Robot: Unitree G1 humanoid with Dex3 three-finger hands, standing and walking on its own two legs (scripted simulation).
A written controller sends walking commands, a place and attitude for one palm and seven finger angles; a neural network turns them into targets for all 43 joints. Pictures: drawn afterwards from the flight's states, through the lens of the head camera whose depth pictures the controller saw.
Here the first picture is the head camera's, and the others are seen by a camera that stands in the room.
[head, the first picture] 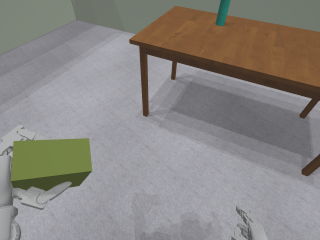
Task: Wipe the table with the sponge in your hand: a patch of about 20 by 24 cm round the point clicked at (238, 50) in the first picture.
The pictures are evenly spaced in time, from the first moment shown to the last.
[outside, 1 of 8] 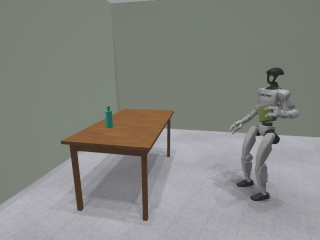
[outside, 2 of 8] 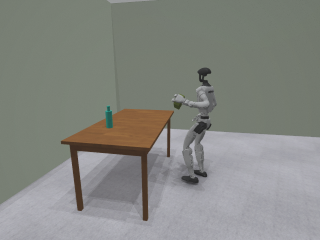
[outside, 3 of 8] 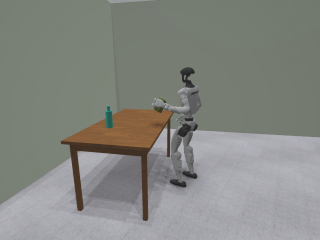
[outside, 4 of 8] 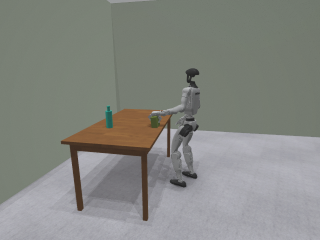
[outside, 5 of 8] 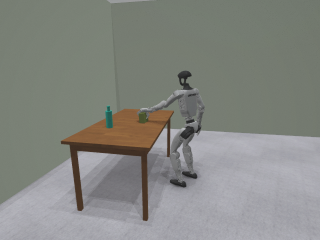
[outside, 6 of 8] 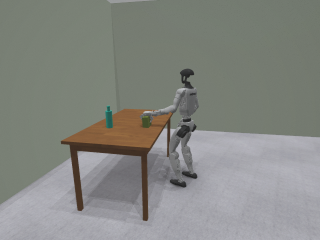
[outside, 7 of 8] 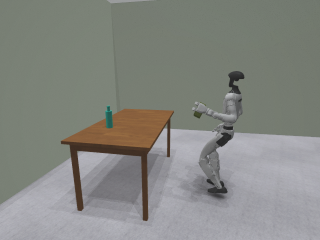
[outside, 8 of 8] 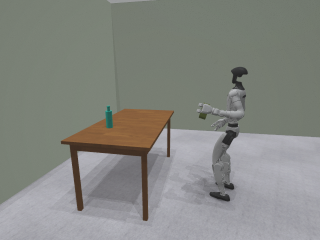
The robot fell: no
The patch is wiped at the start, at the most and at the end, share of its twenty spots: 0.00 1.00 1.00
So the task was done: yes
